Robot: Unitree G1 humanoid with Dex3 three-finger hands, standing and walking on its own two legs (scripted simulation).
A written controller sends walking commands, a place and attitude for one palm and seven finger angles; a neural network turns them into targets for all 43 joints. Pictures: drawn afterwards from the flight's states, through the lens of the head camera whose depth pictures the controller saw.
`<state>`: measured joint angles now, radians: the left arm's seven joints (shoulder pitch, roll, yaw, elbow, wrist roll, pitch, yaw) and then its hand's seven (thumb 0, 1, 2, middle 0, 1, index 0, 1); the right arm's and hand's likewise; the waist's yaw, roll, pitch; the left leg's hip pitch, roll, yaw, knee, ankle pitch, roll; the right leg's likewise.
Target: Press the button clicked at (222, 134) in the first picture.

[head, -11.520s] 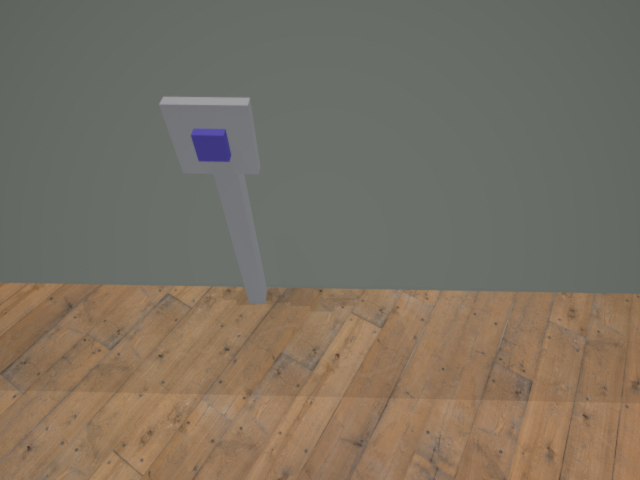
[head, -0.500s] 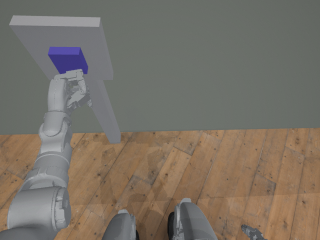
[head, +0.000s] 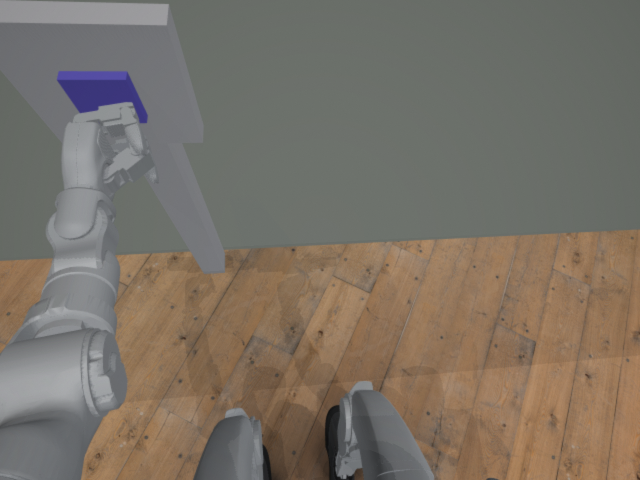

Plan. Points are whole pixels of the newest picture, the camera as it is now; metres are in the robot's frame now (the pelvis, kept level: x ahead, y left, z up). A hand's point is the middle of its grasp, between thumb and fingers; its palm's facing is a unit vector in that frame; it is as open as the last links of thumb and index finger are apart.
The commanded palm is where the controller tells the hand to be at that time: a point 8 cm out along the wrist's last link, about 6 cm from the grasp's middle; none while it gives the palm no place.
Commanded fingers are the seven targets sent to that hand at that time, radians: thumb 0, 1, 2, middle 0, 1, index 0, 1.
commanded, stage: press the button with the knuckle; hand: left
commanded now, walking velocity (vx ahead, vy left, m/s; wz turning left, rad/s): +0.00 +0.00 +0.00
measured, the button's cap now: (107, 92) +0.56 +0.20 +0.07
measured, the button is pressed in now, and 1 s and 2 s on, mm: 11 7 0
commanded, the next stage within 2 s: hold the button down briefly in 0.28 s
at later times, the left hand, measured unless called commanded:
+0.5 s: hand (145, 151) +0.51 +0.17 +0.03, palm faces +0.00 -1.00 -0.06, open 2.9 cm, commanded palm +0.52 +0.21 +0.04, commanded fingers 0.00 0.90 0.90 -1.30 -1.50 -1.30 -1.50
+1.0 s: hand (145, 156) +0.50 +0.17 +0.03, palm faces +0.00 -1.00 -0.05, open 3.0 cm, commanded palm +0.47 +0.21 +0.04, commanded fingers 0.00 0.90 0.90 -1.30 -1.50 -1.30 -1.50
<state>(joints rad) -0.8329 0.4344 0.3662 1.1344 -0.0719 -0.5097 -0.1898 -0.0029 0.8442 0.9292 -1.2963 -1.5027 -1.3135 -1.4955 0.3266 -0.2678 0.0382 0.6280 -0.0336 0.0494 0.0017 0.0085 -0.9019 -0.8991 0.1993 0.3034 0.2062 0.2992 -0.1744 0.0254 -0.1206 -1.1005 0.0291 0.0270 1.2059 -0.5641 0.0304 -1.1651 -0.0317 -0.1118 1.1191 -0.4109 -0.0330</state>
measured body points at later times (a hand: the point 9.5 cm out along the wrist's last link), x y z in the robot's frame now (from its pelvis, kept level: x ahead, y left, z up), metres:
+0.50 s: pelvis -0.03 +0.00 -0.02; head +0.14 +0.03 +0.40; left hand +0.50 +0.23 +0.04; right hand -0.01 -0.27 -0.13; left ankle -0.01 +0.10 -0.64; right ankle +0.06 -0.11 -0.64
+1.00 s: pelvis -0.03 +0.01 -0.01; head +0.13 +0.03 +0.40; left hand +0.49 +0.23 +0.04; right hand -0.03 -0.26 -0.12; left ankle -0.01 +0.10 -0.64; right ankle +0.06 -0.11 -0.64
